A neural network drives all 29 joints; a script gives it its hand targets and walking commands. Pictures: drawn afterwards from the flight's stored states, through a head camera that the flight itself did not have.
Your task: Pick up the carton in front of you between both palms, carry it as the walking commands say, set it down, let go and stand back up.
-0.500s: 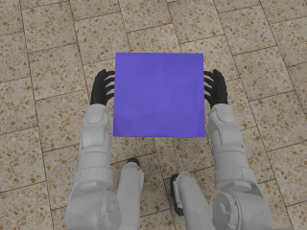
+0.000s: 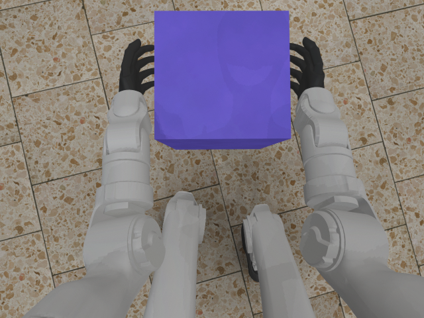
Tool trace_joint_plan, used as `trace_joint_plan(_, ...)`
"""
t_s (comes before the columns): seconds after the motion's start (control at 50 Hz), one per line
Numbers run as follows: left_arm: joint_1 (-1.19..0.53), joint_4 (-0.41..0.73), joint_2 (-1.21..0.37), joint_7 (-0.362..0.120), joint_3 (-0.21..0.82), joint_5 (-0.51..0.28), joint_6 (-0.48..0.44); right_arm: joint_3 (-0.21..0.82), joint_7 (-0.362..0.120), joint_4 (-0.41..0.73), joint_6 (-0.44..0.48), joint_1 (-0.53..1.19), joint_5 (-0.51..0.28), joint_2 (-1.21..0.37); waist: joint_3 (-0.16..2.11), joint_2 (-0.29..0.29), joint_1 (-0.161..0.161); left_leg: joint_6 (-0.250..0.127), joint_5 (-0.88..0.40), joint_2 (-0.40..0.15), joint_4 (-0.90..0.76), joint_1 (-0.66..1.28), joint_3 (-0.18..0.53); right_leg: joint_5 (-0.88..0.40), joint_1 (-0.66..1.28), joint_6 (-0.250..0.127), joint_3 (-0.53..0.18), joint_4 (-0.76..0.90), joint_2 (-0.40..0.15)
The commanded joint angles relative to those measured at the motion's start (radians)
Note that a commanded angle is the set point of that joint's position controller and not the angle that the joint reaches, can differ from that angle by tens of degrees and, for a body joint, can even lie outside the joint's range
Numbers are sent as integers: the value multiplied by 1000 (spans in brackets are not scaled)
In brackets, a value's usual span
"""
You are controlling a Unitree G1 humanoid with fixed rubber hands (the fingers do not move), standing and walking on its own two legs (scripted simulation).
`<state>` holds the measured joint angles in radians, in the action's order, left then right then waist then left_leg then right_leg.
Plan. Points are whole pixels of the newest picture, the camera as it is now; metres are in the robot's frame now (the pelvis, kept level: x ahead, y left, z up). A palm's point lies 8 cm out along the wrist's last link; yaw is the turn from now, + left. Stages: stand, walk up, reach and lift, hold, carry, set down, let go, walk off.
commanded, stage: set down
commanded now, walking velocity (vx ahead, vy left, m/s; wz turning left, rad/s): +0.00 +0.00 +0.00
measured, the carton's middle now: (219, 96) +0.49 +0.06 -0.18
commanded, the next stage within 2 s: none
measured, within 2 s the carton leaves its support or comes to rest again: rests again in 1.82 s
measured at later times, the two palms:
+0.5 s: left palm (147, 97) +0.49 +0.22 -0.25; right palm (277, 94) +0.53 -0.08 -0.25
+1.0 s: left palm (151, 103) +0.49 +0.22 -0.32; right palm (269, 99) +0.54 -0.08 -0.32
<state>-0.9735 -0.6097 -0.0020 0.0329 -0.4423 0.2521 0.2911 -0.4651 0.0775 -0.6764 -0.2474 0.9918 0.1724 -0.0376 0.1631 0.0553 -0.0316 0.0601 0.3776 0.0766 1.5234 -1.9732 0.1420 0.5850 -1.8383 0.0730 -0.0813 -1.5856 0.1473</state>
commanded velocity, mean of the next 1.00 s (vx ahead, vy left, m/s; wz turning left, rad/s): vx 0.00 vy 0.00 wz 0.00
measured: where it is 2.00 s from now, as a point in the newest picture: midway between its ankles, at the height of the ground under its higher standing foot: (215, 248)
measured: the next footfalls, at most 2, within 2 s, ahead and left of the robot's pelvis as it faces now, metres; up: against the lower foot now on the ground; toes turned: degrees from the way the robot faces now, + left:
none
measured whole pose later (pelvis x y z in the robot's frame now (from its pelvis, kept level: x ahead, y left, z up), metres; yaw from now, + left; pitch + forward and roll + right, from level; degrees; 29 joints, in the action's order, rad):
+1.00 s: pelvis -0.02 -0.01 -0.15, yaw -3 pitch +43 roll +0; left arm -1.34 -0.85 0.22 0.01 -0.46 0.10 0.24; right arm -0.20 0.19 -0.98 -0.22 1.47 0.01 0.17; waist -0.26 0.06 -0.12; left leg 0.08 0.50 0.01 2.05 -2.30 0.09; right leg 0.68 -2.21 0.08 -0.07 -2.14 0.22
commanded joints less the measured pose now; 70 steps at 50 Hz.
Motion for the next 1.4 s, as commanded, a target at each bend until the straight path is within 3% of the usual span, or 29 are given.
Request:
trace_joint_plan(0.0, -598, -48, -905, -199, 534, -122, -3, 524, -243, -32, 9, 659, -119, -879, 1035, -112, -36, 5, -304, 57, -26, 954, -192, -207, 109, -16, 174, 110, 77)
trace_joint_plan(0.3, -811, -120, -770, -208, 431, -130, -4, 458, -214, -121, 5, 867, -130, -778, 965, -76, -64, -2, -236, 42, 175, 713, -225, -145, -25, -14, 188, -82, 73)
trace_joint_plan(0.54, -948, -137, -639, -237, 431, -208, -34, 545, -161, -115, 29, 1024, -225, -700, 960, -8, -124, -4, -310, 11, 353, 592, -256, -217, 36, -5, 185, -237, 64)
trace_joint_plan(0.6, -985, -134, -612, -253, 414, -231, -46, 556, -155, -129, 35, 1040, -230, -693, 875, 62, -150, -8, -304, 5, 381, 461, -249, -251, 71, -6, 176, -275, 56)
trace_joint_plan(0.72, -971, -134, -588, -267, 408, -270, -61, 643, -136, -91, 57, 1067, -280, -730, 923, 132, -200, -21, -422, 1, 436, 478, -244, -385, 139, -4, 165, -332, 55)
trace_joint_plan(0.88, -938, -172, -566, -291, 374, -256, -63, 608, -138, -164, 57, 999, -256, -726, 780, 134, -199, -31, -368, -6, 463, 363, -235, -363, 73, -19, 144, -350, 52)
trace_joint_plan(1.08, -996, -203, -494, -282, 335, -247, -85, 555, -145, -222, 72, 1042, -248, -632, 627, 110, -199, -43, -273, -12, 476, 318, -224, -241, -10, -40, 134, -367, 52)
trace_joint_plan(1.38, -896, -335, -384, -290, 200, -155, -77, 417, -179, -361, 64, 945, -150, -459, 321, 98, -149, -58, -106, -15, 471, 212, -195, -91, -147, -55, 132, -361, 34)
